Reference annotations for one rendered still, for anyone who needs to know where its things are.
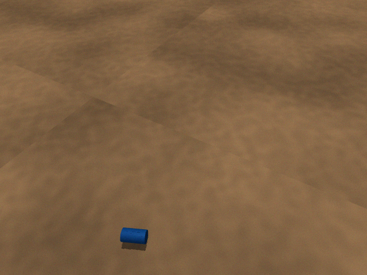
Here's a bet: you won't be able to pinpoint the can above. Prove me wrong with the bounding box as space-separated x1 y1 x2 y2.
120 227 148 244

